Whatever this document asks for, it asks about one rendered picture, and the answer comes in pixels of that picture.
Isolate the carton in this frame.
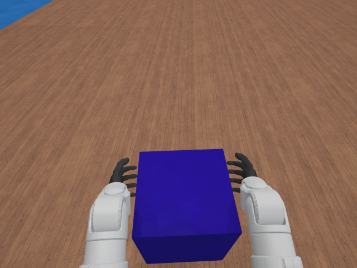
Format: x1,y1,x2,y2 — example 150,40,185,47
132,149,242,264

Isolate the robot right hand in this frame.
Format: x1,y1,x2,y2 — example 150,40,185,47
226,152,258,193

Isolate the robot left forearm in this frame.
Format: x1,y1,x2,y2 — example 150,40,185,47
79,182,131,268

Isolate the robot left hand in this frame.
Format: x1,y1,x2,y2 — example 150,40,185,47
109,157,137,197

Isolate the robot right forearm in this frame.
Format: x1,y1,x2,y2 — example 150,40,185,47
240,176,303,268

